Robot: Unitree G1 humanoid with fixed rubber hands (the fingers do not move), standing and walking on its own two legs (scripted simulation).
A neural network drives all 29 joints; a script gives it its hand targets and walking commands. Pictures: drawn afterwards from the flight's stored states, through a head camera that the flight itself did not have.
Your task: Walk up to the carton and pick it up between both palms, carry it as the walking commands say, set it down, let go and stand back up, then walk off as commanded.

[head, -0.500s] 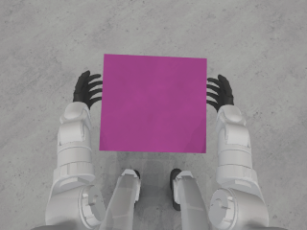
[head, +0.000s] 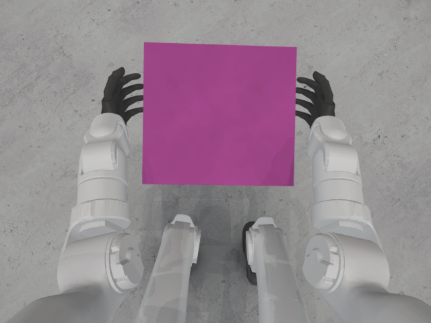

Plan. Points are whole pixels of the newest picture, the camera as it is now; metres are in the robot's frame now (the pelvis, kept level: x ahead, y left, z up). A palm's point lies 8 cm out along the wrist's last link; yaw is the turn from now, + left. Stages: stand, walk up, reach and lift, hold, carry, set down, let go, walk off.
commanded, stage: set down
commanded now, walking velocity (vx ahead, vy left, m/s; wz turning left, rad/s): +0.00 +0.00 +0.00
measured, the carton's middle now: (218, 120) +0.47 +0.03 -0.17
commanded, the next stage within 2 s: none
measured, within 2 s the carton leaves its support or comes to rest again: neither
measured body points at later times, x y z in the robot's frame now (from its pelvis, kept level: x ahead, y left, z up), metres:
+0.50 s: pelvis -0.02 +0.00 -0.07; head +0.28 +0.01 +0.26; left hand +0.48 +0.21 -0.18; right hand +0.50 -0.16 -0.18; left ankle +0.07 +0.12 -0.54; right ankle +0.09 -0.12 -0.54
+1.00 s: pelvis -0.03 +0.00 -0.14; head +0.31 +0.01 +0.16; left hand +0.50 +0.21 -0.27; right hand +0.52 -0.15 -0.27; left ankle +0.08 +0.12 -0.54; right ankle +0.09 -0.12 -0.54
